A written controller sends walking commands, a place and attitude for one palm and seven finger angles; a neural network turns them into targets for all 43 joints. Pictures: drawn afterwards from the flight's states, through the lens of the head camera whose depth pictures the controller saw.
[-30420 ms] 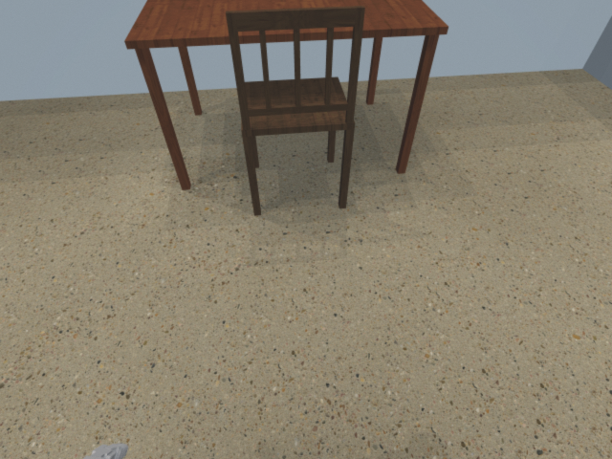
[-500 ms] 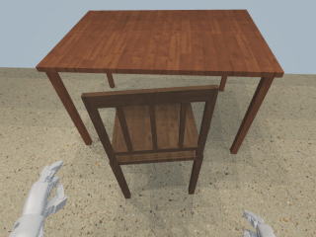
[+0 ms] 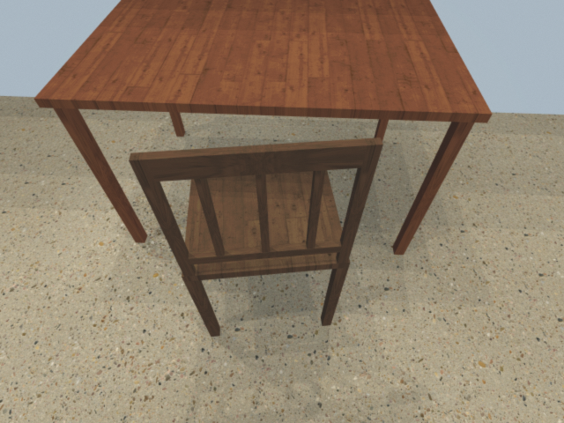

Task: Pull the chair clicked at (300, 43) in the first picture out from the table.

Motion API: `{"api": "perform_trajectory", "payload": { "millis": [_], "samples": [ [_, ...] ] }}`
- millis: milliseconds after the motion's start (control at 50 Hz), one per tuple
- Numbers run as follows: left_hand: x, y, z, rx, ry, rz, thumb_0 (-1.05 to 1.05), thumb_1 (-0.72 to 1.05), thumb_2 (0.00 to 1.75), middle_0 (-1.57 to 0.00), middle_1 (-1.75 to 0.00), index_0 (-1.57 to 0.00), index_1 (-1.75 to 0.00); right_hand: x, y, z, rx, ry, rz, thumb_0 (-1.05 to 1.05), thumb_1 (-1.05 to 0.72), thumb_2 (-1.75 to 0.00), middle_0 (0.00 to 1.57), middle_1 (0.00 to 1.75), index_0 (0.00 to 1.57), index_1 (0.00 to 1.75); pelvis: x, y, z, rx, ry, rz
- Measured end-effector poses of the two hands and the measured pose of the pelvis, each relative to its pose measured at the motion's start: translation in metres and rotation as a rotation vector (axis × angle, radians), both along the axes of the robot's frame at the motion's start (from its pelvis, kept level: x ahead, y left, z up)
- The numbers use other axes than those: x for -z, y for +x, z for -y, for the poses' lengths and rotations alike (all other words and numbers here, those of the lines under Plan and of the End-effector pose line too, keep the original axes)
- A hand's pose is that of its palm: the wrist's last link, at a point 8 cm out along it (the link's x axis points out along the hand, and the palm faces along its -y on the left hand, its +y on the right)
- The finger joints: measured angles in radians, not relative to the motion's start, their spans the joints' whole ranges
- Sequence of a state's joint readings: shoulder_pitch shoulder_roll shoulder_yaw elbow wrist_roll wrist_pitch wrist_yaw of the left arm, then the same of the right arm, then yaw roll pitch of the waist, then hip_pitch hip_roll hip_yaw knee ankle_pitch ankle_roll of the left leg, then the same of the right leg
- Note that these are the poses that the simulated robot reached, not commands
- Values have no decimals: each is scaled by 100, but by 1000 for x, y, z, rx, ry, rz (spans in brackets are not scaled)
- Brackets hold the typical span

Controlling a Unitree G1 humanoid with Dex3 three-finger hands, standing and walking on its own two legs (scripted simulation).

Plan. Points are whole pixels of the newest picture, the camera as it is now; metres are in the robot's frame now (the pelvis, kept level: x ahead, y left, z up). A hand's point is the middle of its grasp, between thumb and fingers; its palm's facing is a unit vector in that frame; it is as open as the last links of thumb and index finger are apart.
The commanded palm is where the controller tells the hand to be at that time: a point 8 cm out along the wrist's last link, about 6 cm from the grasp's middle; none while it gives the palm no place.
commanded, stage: let the arm hang, fingers relaxed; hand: left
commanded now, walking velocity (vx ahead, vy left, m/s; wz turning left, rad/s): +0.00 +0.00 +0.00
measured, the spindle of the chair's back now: (263, 215) +0.52 +0.07 -0.10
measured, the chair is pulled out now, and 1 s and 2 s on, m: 0.13 0.13 0.13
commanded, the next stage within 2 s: look to check the result in 0.48 s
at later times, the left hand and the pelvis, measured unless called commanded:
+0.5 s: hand out of the picture +0.01 +0.16 -0.18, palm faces +0.02 -0.98 -0.19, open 7.3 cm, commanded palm none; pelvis +0.01 +0.00 +0.00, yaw -1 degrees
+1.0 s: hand out of the picture +0.01 +0.15 -0.17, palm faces +0.02 -0.98 -0.19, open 7.3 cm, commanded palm none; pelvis +0.02 -0.02 +0.00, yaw -1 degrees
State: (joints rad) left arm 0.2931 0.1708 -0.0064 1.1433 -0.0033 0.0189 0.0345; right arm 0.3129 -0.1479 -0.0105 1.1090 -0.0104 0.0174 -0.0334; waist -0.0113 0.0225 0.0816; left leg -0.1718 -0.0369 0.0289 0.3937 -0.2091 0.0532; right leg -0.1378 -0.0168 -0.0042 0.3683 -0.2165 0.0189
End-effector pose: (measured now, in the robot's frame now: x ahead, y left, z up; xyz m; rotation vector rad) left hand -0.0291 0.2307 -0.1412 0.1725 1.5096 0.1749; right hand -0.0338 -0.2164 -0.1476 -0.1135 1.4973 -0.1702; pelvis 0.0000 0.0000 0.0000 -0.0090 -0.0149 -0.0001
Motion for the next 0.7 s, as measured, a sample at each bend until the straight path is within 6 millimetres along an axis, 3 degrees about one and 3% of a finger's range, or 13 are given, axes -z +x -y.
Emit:
{"api": "perform_trajectory", "payload": {
  "millis": [160,260,700],
  "samples": [
    [3,22,16,14,-31,72,0,91,90,-20,-30,-20,-30,5,14,-10,8,24,60,1,-91,-90,20,30,20,29,0,0,-1,8,5,7],
    [4,30,17,20,-28,91,2,93,90,-20,-30,-20,-30,4,18,-6,13,13,73,1,-92,-90,20,30,20,29,0,1,0,11,6,10],
    [3,28,28,3,-35,64,1,92,90,-20,-30,-20,-30,5,18,-2,19,20,46,0,-91,-90,19,30,20,29,0,9,8,11,9,7]
  ]
}}
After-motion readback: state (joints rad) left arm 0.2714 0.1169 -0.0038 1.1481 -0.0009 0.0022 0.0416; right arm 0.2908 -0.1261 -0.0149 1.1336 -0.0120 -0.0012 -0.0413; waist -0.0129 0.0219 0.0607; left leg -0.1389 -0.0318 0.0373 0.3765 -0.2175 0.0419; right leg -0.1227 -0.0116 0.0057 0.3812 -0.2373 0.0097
